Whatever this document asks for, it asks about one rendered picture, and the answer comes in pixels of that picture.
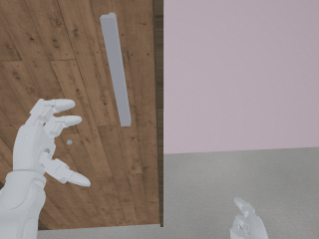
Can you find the left robot forearm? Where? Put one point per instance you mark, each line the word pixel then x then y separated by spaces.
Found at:
pixel 21 201

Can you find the handle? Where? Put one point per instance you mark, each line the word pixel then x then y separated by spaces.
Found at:
pixel 111 36

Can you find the left robot hand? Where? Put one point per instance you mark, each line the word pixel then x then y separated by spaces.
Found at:
pixel 33 138

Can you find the right robot hand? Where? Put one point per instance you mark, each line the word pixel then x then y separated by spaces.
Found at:
pixel 253 227

